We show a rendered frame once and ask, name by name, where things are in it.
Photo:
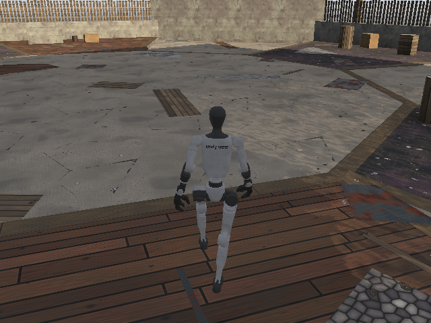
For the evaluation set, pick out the right robot hand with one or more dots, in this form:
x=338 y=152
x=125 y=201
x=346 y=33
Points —
x=242 y=188

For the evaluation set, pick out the right robot thigh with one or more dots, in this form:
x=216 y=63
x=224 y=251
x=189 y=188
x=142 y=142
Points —
x=229 y=210

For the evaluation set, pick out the left robot upper arm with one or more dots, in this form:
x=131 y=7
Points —
x=192 y=153

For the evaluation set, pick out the robot right forearm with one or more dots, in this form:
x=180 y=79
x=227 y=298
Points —
x=247 y=177

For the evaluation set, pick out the right robot upper arm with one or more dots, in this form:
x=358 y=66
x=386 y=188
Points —
x=240 y=152

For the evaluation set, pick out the humanoid robot head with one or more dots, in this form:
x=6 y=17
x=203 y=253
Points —
x=217 y=116

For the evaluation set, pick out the left robot hand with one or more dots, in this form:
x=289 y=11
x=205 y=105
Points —
x=178 y=202

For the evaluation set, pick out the robot left forearm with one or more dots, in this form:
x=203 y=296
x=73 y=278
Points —
x=184 y=178

